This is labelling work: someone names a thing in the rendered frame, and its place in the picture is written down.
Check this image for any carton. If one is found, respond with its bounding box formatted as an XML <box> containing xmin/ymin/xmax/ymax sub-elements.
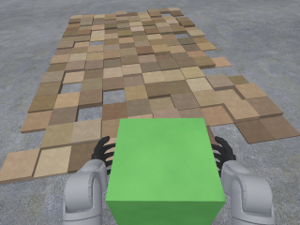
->
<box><xmin>105</xmin><ymin>118</ymin><xmax>226</xmax><ymax>225</ymax></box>

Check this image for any robot left forearm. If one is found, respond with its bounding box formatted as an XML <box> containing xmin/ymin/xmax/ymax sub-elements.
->
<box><xmin>63</xmin><ymin>159</ymin><xmax>108</xmax><ymax>225</ymax></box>

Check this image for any left robot hand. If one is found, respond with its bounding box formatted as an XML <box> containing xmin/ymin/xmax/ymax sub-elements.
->
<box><xmin>91</xmin><ymin>136</ymin><xmax>116</xmax><ymax>175</ymax></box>

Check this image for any robot right forearm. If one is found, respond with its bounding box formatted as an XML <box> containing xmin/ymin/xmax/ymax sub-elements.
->
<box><xmin>220</xmin><ymin>160</ymin><xmax>275</xmax><ymax>225</ymax></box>

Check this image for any right robot hand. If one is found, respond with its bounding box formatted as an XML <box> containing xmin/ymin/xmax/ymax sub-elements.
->
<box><xmin>211</xmin><ymin>136</ymin><xmax>236</xmax><ymax>177</ymax></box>

